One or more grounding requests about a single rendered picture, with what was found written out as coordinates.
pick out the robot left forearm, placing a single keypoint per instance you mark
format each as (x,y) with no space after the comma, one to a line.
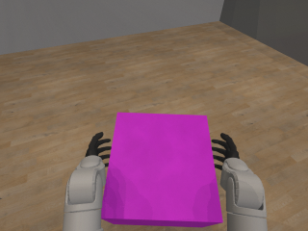
(83,198)

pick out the carton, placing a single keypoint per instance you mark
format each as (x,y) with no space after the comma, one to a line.
(161,172)

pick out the left robot hand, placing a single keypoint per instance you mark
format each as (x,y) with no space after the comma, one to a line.
(93,149)

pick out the right robot hand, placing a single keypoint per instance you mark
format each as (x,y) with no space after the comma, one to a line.
(230,150)

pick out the robot right forearm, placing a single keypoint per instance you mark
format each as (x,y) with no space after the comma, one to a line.
(245,197)

